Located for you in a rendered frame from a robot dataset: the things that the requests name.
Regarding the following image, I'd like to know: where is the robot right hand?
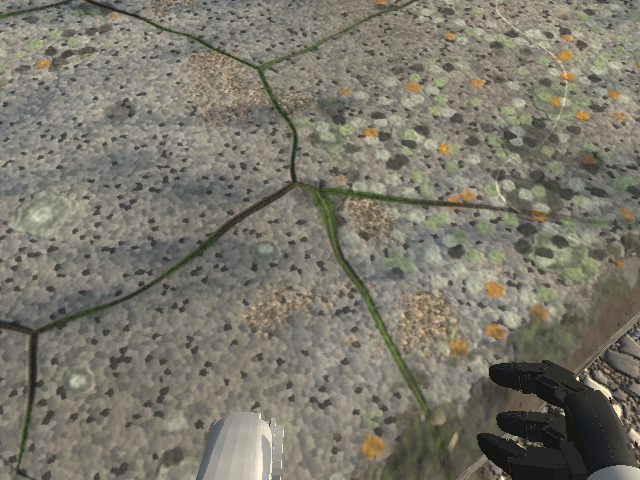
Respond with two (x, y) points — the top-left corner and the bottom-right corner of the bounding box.
(477, 360), (638, 480)

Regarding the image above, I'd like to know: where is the left robot shin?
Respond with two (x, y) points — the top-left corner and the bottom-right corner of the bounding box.
(206, 418), (222, 445)

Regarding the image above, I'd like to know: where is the left robot thigh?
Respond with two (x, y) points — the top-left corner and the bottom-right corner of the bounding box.
(196, 412), (284, 480)

